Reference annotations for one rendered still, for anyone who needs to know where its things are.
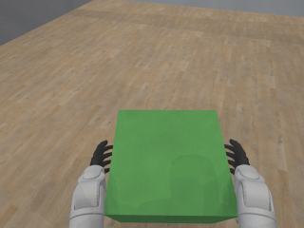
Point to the right robot forearm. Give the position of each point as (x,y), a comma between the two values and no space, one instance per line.
(255,204)

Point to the left robot hand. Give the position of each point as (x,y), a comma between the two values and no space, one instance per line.
(99,156)

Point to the left robot forearm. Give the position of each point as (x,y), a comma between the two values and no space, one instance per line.
(88,200)

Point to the right robot hand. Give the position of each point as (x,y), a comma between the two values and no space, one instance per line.
(239,158)

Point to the carton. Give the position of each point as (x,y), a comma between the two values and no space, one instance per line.
(169,166)

